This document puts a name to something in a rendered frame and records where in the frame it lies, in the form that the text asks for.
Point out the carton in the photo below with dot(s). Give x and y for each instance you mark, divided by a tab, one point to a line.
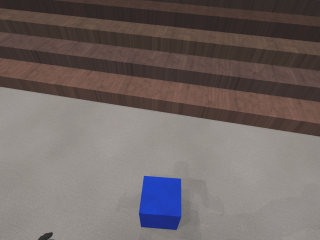
161	203

